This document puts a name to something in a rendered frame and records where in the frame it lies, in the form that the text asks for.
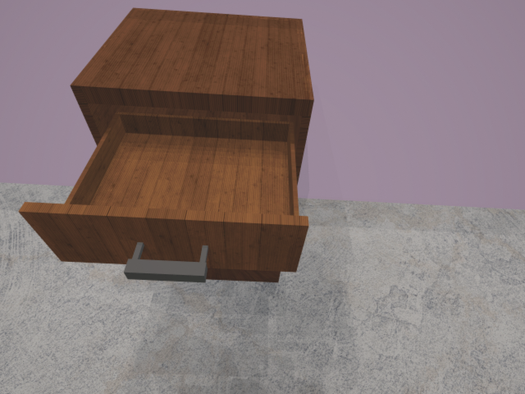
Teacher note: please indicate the drawer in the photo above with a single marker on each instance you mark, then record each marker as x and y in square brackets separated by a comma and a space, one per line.
[177, 183]

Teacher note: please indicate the cabinet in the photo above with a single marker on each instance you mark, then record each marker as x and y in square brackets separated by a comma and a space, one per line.
[201, 64]

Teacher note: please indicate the handle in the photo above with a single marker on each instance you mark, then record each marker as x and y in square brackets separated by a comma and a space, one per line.
[163, 270]

